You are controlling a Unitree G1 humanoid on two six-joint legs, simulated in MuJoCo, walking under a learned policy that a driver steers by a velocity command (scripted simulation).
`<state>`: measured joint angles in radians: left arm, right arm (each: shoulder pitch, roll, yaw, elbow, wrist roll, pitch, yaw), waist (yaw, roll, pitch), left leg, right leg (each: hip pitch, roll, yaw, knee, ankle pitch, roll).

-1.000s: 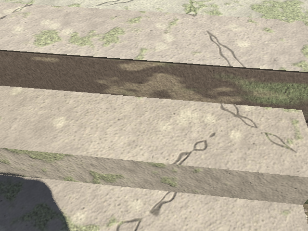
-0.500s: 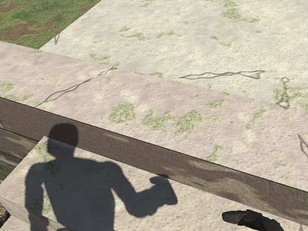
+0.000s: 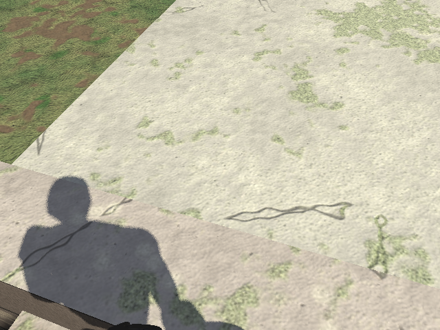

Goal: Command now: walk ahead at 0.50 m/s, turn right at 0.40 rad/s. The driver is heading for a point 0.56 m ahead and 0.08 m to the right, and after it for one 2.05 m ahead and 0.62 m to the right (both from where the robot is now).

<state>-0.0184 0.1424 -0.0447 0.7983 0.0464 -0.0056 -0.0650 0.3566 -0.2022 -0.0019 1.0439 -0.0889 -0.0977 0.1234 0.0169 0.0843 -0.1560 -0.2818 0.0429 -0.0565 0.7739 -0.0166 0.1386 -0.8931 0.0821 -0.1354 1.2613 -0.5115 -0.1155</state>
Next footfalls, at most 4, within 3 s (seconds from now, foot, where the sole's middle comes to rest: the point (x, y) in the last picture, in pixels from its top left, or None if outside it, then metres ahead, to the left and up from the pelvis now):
0.46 left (213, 299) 0.52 0.08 -0.48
0.94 right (331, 283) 0.56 -0.22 -0.48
2.02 right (351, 282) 0.56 -0.27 -0.48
2.48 left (317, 162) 0.98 -0.24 -0.48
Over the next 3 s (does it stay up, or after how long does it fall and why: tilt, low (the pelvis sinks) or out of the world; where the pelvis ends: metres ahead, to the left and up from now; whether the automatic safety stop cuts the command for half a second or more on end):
stays up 1.01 -0.40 0.29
